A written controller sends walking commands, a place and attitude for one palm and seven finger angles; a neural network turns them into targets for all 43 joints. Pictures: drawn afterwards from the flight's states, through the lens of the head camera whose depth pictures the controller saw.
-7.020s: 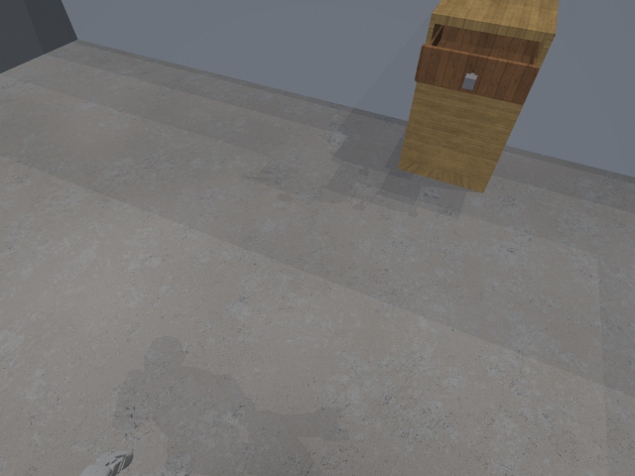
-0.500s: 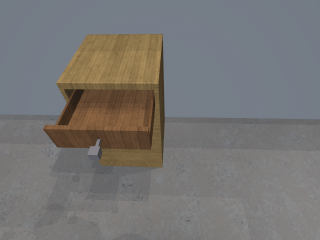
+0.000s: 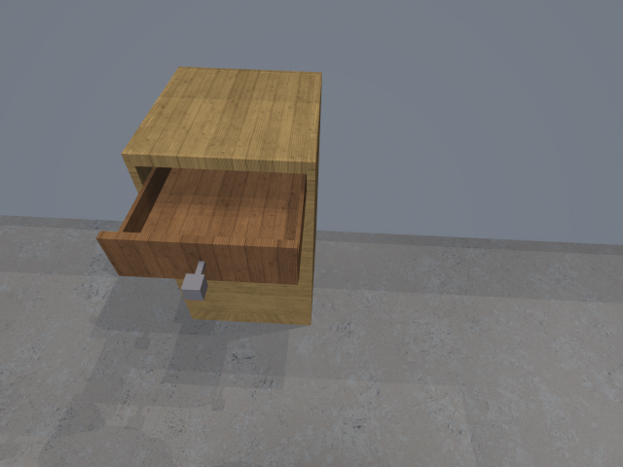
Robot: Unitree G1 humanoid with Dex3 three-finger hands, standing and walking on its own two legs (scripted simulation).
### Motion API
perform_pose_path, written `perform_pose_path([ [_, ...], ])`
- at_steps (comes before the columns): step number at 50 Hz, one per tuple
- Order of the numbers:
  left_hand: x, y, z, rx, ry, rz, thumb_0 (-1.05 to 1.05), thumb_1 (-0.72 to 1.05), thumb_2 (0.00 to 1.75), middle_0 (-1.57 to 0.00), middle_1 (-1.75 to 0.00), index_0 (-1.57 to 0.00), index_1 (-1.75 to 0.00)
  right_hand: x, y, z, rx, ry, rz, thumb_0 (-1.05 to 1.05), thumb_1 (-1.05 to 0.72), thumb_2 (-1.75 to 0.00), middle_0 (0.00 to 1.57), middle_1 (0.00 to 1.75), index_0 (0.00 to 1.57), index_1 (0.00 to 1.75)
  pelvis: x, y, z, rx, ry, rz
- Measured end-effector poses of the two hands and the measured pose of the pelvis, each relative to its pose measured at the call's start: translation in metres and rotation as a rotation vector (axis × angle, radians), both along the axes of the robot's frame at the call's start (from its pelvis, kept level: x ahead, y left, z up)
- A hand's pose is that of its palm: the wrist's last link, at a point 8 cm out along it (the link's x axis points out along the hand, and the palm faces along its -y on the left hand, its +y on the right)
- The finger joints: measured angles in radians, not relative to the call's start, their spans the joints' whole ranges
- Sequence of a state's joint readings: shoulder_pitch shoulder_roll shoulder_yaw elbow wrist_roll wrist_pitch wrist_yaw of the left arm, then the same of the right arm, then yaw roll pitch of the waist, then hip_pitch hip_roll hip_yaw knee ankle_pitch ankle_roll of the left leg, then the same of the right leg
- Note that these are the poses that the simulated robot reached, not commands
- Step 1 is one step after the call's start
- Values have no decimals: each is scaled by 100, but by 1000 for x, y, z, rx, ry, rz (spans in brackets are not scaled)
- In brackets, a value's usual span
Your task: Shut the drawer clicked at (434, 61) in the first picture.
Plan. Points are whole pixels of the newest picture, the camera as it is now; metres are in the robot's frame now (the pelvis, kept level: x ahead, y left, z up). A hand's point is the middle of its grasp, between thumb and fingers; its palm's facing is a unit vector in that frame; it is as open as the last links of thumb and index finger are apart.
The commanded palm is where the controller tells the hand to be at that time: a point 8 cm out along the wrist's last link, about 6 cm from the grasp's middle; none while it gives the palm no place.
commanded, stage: come to a stop and stand still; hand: left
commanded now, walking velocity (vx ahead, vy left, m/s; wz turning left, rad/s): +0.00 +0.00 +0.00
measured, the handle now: (197, 278) +0.47 +0.26 -0.14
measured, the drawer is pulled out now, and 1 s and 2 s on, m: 0.22 0.22 0.22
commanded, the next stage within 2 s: look again from close up in 0.78 s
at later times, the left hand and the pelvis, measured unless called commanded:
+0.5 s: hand out of the picture +0.00 +0.17 -0.18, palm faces +0.06 -0.99 -0.16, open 7.3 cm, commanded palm none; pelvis +0.03 +0.02 +0.00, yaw +0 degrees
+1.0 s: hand out of the picture +0.04 +0.20 -0.18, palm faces +0.02 -0.98 -0.21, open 7.3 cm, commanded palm none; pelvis +0.04 +0.02 -0.01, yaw +1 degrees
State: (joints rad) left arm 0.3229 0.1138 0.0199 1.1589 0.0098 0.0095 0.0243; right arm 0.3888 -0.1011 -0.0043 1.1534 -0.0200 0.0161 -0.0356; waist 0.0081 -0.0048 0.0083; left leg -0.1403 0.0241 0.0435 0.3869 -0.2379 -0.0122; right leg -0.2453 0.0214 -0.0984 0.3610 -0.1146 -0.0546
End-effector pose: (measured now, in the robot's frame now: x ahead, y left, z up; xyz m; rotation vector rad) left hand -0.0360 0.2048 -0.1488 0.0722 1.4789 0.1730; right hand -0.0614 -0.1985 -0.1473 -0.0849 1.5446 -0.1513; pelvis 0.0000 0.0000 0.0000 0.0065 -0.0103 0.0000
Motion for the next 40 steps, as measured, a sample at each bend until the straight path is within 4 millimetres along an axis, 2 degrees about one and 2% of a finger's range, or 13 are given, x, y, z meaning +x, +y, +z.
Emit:
perform_pose_path([
  [7,9,6,0,-2,-18,-6,0,91,90,-20,-30,-20,-30,-4,18,0,18,12,-12,1,-91,-89,20,30,20,30,5,9,0,2,4,1],
  [17,24,14,0,0,-23,-17,0,92,90,-20,-30,-20,-30,29,29,-2,21,-48,-3,1,-91,-89,20,30,20,30,18,19,0,0,7,1],
  [27,38,20,1,5,-27,-19,0,92,90,-20,-30,-20,-30,70,25,-4,0,-114,27,1,-91,-89,20,30,20,30,32,24,0,-4,1,2],
  [33,46,22,1,10,-30,-21,0,92,90,-20,-30,-20,-30,81,19,-2,-17,-120,35,1,-92,-89,20,30,20,30,38,24,0,-5,-2,3],
  [40,53,25,1,17,-34,-25,0,92,90,-20,-30,-20,-30,84,14,-1,-25,-110,41,1,-91,-89,20,30,20,30,42,23,0,-7,-3,6],
])
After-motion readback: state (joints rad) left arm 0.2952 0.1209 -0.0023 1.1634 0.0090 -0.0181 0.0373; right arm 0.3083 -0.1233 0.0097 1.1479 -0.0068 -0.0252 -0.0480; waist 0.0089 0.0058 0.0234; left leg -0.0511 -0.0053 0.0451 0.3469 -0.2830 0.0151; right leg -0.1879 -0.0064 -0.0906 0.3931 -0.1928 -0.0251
